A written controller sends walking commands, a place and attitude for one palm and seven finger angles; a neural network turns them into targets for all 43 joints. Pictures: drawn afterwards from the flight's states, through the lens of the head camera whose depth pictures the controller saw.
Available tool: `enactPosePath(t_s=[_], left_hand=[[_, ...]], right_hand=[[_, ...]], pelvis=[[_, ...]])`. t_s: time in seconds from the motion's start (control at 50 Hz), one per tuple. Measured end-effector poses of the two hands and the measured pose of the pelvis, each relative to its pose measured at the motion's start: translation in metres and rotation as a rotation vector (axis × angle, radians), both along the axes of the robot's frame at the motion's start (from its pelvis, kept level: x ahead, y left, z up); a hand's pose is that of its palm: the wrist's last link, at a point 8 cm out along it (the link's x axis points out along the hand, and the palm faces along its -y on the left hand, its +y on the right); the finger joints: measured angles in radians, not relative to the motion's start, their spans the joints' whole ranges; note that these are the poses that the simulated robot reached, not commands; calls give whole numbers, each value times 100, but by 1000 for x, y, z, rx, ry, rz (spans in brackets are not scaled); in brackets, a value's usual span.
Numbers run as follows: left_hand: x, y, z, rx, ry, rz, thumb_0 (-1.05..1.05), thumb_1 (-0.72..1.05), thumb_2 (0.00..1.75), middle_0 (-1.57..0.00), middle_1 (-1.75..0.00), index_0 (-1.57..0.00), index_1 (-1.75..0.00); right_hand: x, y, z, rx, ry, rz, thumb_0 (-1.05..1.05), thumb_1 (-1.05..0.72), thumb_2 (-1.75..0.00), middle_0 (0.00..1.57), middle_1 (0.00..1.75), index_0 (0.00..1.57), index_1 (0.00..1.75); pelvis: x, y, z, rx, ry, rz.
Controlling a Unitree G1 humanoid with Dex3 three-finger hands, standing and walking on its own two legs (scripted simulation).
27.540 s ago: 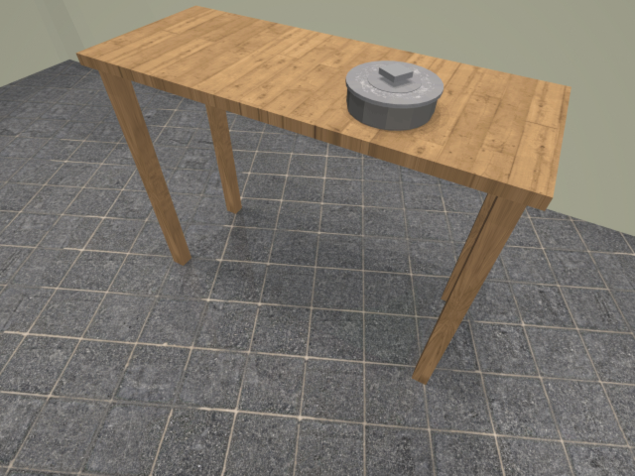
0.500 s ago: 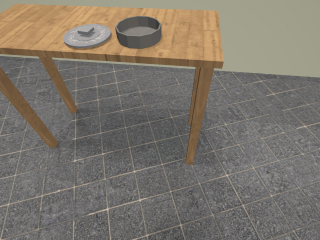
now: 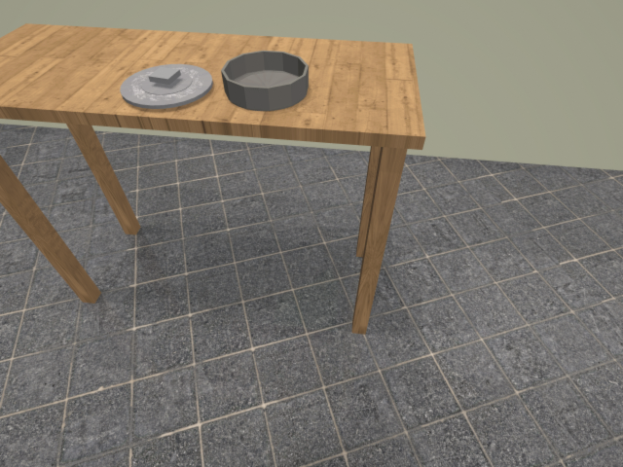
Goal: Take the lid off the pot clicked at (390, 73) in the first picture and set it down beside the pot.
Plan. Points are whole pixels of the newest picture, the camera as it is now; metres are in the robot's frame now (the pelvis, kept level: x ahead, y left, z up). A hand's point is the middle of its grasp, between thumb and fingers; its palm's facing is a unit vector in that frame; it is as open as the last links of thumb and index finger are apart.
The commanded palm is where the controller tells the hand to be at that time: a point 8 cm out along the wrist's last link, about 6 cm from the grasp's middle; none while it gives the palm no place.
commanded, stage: let the arm hang, fingers relaxed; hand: left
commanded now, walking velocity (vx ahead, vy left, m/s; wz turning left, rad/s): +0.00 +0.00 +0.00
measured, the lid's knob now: (164, 75) +0.85 +0.35 +0.11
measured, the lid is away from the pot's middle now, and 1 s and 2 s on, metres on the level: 0.22 0.22 0.22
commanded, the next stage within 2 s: look to check the result in 0.90 s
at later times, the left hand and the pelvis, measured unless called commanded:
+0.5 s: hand out of the picture -0.01 +0.17 -0.18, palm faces +0.02 -0.98 -0.19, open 7.4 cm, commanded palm none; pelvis -0.01 +0.00 +0.00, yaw +0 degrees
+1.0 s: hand out of the picture +0.01 +0.18 -0.17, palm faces +0.01 -0.98 -0.22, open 7.4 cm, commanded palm none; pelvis -0.01 +0.00 +0.00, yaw +0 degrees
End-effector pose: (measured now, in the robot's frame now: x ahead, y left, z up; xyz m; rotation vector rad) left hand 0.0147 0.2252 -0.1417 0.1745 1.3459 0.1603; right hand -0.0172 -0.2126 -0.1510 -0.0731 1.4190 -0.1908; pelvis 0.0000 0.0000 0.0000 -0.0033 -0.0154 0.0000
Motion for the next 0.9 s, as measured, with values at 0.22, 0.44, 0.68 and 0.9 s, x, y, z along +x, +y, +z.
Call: enactPosePath(t_s=[0.22,0.44,0.68,0.9], left_hand=[[-31,-9,-4,-32,77,20,1,91,90,-20,-30,-20,-30],[-34,-10,-5,-35,78,23,1,91,90,-20,-30,-20,-30],[-20,-4,-3,-16,34,10,0,91,90,-20,-30,-20,-30],[-11,0,-1,-3,11,1,0,91,90,-20,-30,-20,-30]], right_hand=[[-13,8,1,6,37,-6,0,-91,-90,20,30,20,30],[-10,9,1,5,19,-6,0,-91,-90,20,30,20,30],[-5,2,1,-4,-2,-6,0,-91,-90,20,30,20,30],[-2,-8,3,-21,-9,0,0,-91,-90,20,30,20,30]], pelvis=[[-3,3,0,-2,2,-1],[-5,4,0,-1,4,-2],[-5,2,0,0,2,-4],[-6,-1,0,0,0,-3]])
